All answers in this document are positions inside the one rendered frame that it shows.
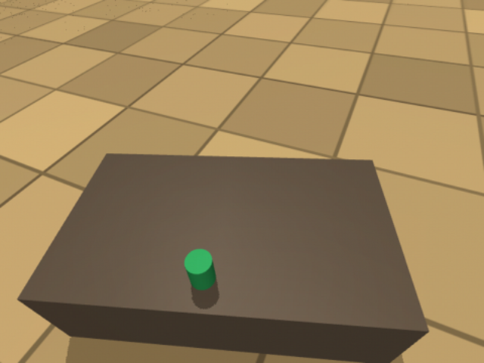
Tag can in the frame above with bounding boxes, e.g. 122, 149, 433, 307
185, 249, 216, 290

